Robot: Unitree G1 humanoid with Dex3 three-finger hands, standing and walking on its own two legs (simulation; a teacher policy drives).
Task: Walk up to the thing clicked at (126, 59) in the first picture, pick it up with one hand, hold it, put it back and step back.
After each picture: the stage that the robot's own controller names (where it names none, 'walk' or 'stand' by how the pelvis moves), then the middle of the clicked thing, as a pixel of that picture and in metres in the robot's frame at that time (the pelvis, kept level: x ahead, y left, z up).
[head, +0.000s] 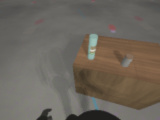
stand; (126, 60) +0.59 -0.31 -0.03
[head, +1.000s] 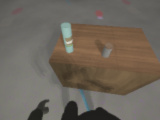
walk; (107, 50) +0.58 -0.10 +0.00
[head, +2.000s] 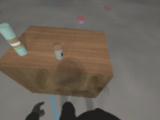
stand; (58, 52) +0.50 +0.28 +0.03
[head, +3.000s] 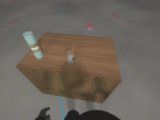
stand; (70, 56) +0.53 +0.21 -0.01
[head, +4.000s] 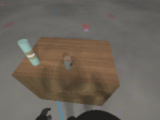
stand; (68, 62) +0.49 +0.21 -0.03
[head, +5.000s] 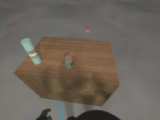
stand; (68, 62) +0.50 +0.21 -0.04
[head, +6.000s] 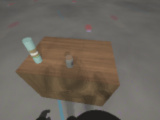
stand; (69, 61) +0.51 +0.21 -0.04
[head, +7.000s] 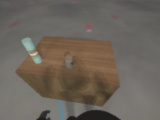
stand; (69, 61) +0.50 +0.21 -0.04
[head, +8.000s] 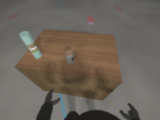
rise first; (69, 56) +0.52 +0.21 -0.03
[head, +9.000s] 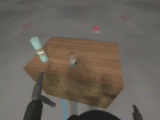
rise first; (73, 61) +0.51 +0.21 -0.03
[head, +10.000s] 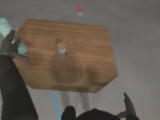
go down; (62, 50) +0.52 +0.20 +0.01
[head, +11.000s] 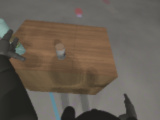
go down; (60, 51) +0.52 +0.20 +0.02
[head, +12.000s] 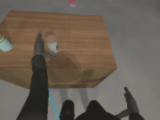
close in; (52, 44) +0.52 +0.22 +0.06
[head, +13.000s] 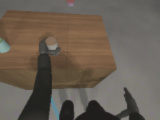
lift; (53, 46) +0.51 +0.21 +0.06
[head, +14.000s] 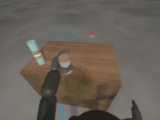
lift; (65, 64) +0.32 +0.17 +0.18
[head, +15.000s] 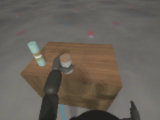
hold; (66, 64) +0.33 +0.17 +0.17
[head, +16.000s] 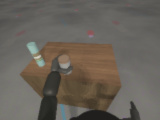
hold; (65, 65) +0.33 +0.17 +0.16
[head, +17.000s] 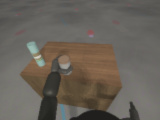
hold; (65, 65) +0.33 +0.17 +0.16
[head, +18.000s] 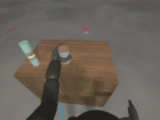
crouch; (64, 55) +0.41 +0.18 +0.16
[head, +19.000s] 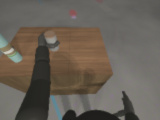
lower; (52, 41) +0.52 +0.21 +0.14
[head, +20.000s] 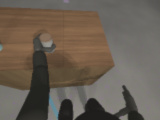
lower; (47, 43) +0.52 +0.22 +0.06
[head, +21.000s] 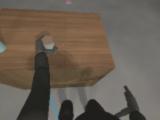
lower; (49, 45) +0.51 +0.21 +0.06
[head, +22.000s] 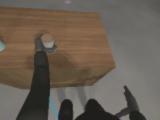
lower; (49, 44) +0.52 +0.22 +0.06
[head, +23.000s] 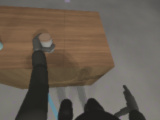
lower; (47, 43) +0.52 +0.22 +0.06
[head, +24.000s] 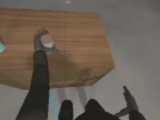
open; (48, 44) +0.52 +0.22 +0.06
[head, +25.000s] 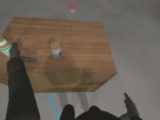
sink last; (56, 50) +0.50 +0.21 +0.03
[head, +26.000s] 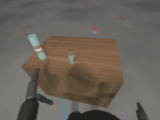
stand; (71, 57) +0.54 +0.22 +0.02
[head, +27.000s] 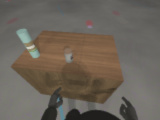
stand; (68, 55) +0.52 +0.21 +0.03
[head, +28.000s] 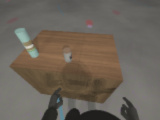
stand; (67, 55) +0.52 +0.22 +0.03
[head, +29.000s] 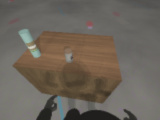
stand; (68, 55) +0.53 +0.21 +0.02
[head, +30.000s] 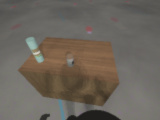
stand; (70, 60) +0.53 +0.21 -0.03
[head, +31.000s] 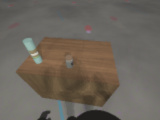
stand; (69, 61) +0.51 +0.21 -0.04
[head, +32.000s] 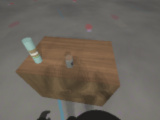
stand; (69, 61) +0.51 +0.21 -0.04
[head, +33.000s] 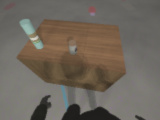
walk; (72, 47) +0.57 +0.18 -0.01
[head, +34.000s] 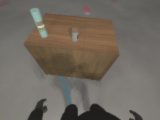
walk; (74, 35) +0.74 +0.21 -0.02
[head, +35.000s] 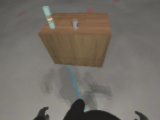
walk; (75, 23) +1.04 +0.29 -0.01
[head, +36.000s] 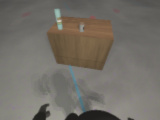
stand; (81, 27) +1.13 +0.18 -0.02
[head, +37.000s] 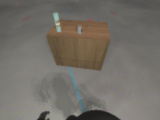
stand; (79, 29) +1.16 +0.20 -0.03
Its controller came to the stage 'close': yes
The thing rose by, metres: 0.20
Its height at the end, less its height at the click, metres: +0.00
